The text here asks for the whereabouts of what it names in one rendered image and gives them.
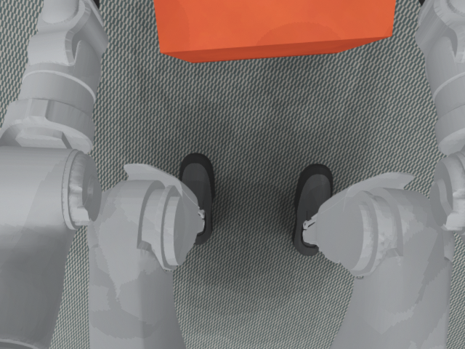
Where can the left robot thigh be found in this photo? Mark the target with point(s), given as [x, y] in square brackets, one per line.
[145, 229]

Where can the left robot upper arm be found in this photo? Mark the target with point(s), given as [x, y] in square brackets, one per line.
[46, 194]

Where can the carton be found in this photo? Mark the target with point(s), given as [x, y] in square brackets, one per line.
[201, 31]

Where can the robot left forearm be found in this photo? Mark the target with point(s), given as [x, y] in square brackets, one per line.
[59, 86]

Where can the right robot foot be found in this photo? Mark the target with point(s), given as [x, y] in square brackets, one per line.
[314, 187]

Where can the right robot upper arm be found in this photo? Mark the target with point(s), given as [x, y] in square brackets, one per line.
[447, 193]

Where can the robot right forearm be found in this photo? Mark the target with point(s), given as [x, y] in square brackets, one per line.
[441, 37]

